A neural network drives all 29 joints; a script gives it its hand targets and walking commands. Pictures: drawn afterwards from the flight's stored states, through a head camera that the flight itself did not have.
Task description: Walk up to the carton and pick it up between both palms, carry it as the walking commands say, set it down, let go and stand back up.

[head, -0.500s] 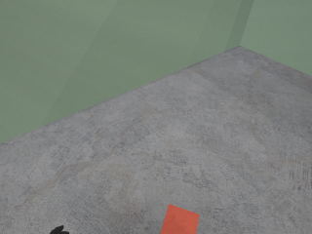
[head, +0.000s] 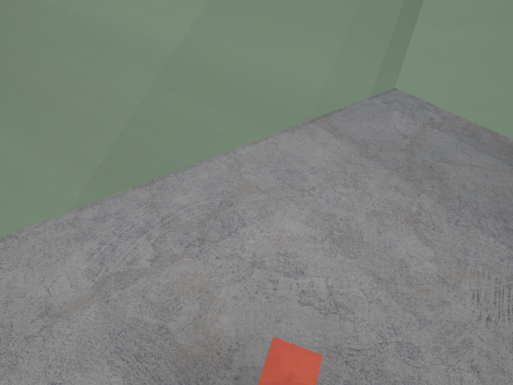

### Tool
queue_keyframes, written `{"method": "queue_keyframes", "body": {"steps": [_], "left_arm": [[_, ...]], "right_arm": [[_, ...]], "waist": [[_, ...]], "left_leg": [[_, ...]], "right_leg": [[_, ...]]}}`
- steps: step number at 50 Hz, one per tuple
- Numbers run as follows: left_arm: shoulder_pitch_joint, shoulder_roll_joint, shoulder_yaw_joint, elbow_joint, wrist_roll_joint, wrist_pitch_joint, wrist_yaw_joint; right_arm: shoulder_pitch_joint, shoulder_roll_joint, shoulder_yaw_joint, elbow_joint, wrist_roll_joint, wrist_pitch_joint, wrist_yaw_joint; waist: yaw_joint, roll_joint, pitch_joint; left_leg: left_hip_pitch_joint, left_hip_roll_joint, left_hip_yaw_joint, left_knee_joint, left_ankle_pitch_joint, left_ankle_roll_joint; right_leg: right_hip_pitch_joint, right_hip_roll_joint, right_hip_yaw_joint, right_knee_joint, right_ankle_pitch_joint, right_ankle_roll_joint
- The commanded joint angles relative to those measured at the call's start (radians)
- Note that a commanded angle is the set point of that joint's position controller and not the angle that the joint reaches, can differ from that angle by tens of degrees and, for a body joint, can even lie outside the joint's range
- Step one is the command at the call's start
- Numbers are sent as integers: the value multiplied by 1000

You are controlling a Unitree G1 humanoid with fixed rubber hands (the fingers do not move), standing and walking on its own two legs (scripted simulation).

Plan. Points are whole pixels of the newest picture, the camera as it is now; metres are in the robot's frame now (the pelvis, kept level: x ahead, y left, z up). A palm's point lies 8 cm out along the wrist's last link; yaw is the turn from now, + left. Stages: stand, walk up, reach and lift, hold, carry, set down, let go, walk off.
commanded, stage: stand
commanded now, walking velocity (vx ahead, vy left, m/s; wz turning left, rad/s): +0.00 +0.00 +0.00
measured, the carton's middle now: (287, 384) +0.32 -0.08 -0.65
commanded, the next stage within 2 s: none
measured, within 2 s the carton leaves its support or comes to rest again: neither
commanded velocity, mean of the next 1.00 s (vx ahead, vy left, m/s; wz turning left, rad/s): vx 0.00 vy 0.00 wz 0.00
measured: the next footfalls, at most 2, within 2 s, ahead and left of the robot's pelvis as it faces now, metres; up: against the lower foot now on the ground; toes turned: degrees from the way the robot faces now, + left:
none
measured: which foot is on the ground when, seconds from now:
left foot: down 0.00-1.00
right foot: down 0.00-1.00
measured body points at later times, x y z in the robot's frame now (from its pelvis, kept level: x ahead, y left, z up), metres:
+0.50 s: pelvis +0.00 +0.02 +0.00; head -0.01 +0.02 +0.45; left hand +0.07 +0.32 -0.13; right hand +0.06 -0.28 -0.13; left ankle -0.01 +0.13 -0.74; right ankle +0.00 -0.07 -0.74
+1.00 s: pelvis -0.01 +0.03 +0.00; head -0.01 +0.03 +0.45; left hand +0.07 +0.33 -0.13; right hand +0.07 -0.28 -0.12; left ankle -0.01 +0.13 -0.74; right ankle +0.00 -0.07 -0.74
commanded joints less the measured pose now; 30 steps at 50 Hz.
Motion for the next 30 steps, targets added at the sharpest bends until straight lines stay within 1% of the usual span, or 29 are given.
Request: {"method": "queue_keyframes", "body": {"steps": [1,2,3,4,5,6,7,8,9,10,11,12,13,14,15,16,17,19,20,21,22,23,24,25,26,27,28,29,30], "left_arm": [[-78,214,41,-51,2,-17,10],[-100,197,36,-53,3,-22,13],[-82,208,39,-32,-3,-20,14],[-60,197,31,-26,-10,-19,16],[-75,228,34,-25,-8,-20,13],[-68,221,36,-26,-12,-22,13],[-100,245,39,-23,-7,-20,15],[-113,220,41,-18,-8,-21,13],[-84,203,30,-20,-17,-22,6],[-71,204,32,4,-9,-22,7],[-79,236,34,12,-6,-13,9],[-90,229,31,17,-15,-7,9],[-95,201,22,6,-6,-10,7],[-82,197,22,10,-8,-14,8],[-62,192,21,12,-15,-15,7],[-103,214,28,21,-13,-11,8],[-87,203,21,25,-9,-13,8],[-109,225,22,20,-14,-13,11],[-93,203,19,25,-14,-15,5],[-109,222,22,17,-17,-18,8],[-105,193,14,29,-8,-21,3],[-112,218,23,21,-6,-22,4],[-97,192,14,21,-13,-16,9],[-96,200,14,26,-16,-20,12],[-93,201,13,33,-9,-23,12],[-79,209,13,44,-10,-26,13],[-96,232,17,42,-15,-27,11],[-91,214,10,36,-19,-25,11],[-99,218,9,41,-18,-24,12]], "right_arm": [[-36,-177,-41,-56,1,-26,-10],[-43,-155,-34,-50,-4,-28,-11],[-41,-184,-36,-44,-1,-29,-13],[-57,-183,-37,-49,3,-29,-10],[-45,-170,-33,-40,10,-26,-6],[-61,-173,-35,-39,5,-25,-10],[-42,-164,-24,-26,9,-22,-10],[-41,-176,-26,-26,7,-27,-12],[-52,-181,-28,-14,12,-27,-11],[-63,-168,-26,-18,9,-29,-8],[-61,-185,-26,-18,7,-23,-10],[-50,-199,-35,-9,6,-20,-17],[-61,-186,-28,-16,8,-24,-13],[-54,-177,-25,-3,12,-25,-10],[-58,-205,-28,12,11,-29,-12],[-64,-187,-32,3,10,-25,-11],[-65,-181,-25,5,16,-29,-7],[-63,-179,-28,9,17,-26,-10],[-67,-179,-20,8,22,-29,-10],[-77,-171,-26,12,10,-29,-14],[-76,-173,-27,12,15,-32,-9],[-102,-180,-27,13,12,-28,-9],[-89,-206,-32,12,14,-25,-8],[-76,-185,-32,20,17,-22,-6],[-101,-201,-28,29,14,-28,-8],[-70,-206,-34,29,16,-24,-9],[-62,-180,-22,37,19,-21,-8],[-71,-198,-26,25,18,-26,-5],[-63,-176,-23,28,22,-19,-9]], "waist": [[-5,-91,28],[-1,-46,52],[-7,-43,30],[6,-44,18],[-3,-17,11],[15,-10,1],[-5,-10,31],[-10,-38,-2],[1,-4,-5],[9,-13,-18],[8,-42,1],[5,-25,45],[7,-50,67],[13,-49,32],[16,-10,46],[-1,-13,57],[-8,8,29],[-7,-8,65],[-12,-25,-23],[-4,-29,22],[-10,-54,26],[5,-28,3],[-5,-31,-17],[-12,-41,12],[0,4,23],[-16,-19,20],[-11,-30,30],[-15,-13,30],[-20,0,-12]], "left_leg": [[-41,85,-66,-55,39,31],[-59,89,-74,-66,56,34],[-31,96,-69,-55,67,41],[-28,92,-75,-44,77,40],[-47,96,-76,-59,84,31],[-37,91,-82,-67,68,37],[-60,94,-79,-76,57,29],[-30,98,-74,-80,55,34],[-30,110,-86,-68,80,37],[-17,96,-79,-72,86,34],[-36,92,-65,-59,73,34],[-65,93,-78,-79,49,38],[-67,101,-87,-87,70,36],[-49,101,-88,-96,75,37],[-46,109,-87,-88,51,36],[-58,104,-77,-93,58,33],[-39,113,-88,-85,76,38],[-58,115,-89,-94,65,40],[-11,112,-94,-90,77,43],[-42,123,-96,-93,113,45],[-33,111,-98,-99,108,41],[-10,114,-90,-89,122,41],[-3,120,-80,-87,132,40],[-17,115,-94,-84,145,37],[-17,110,-77,-76,125,41],[-23,106,-66,-83,116,41],[-20,114,-73,-78,143,37],[-11,109,-75,-84,170,40],[-7,122,-84,-79,178,39]], "right_leg": [[-39,-192,192,-119,-4,39],[-26,-193,188,-96,55,39],[-22,-191,190,-98,90,43],[-13,-197,190,-94,113,60],[2,-180,162,-86,101,46],[9,-186,179,-89,83,43],[-7,-195,185,-98,64,33],[7,-195,187,-93,51,32],[2,-183,179,-85,42,36],[22,-182,178,-75,57,44],[8,-193,188,-99,69,55],[-4,-193,186,-98,35,42],[-14,-177,174,-80,43,43],[-4,-175,159,-71,50,37],[-22,-181,178,-93,47,34],[-18,-183,179,-85,34,41],[-11,-181,183,-84,79,36],[-21,-189,183,-81,50,33],[17,-175,160,-69,73,39],[-5,-178,159,-75,105,41],[-5,-177,158,-63,85,44],[-5,-188,156,-57,112,41],[3,-173,150,-68,138,49],[-4,-182,149,-57,144,44],[-6,-188,169,-74,148,43],[-3,-192,165,-66,148,42],[-6,-196,162,-70,170,36],[-6,-187,174,-66,169,43],[22,-192,160,-61,147,40]]}}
